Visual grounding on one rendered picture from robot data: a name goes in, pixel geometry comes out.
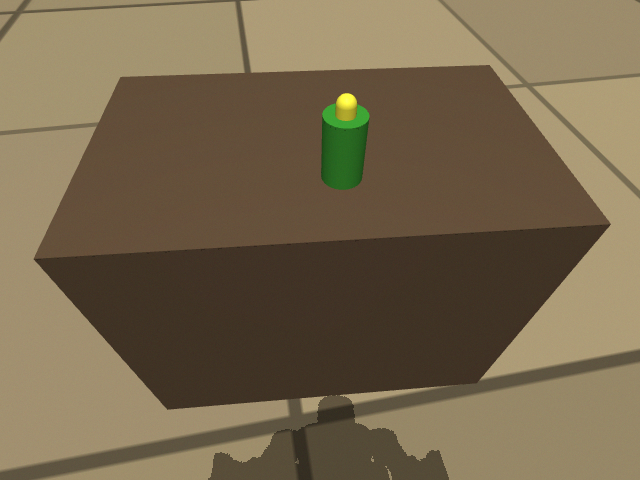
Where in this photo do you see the bottle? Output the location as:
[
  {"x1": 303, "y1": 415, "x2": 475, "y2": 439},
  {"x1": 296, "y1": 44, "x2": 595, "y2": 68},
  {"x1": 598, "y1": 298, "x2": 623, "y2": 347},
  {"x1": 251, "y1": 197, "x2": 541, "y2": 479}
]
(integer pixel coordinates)
[{"x1": 321, "y1": 93, "x2": 369, "y2": 190}]

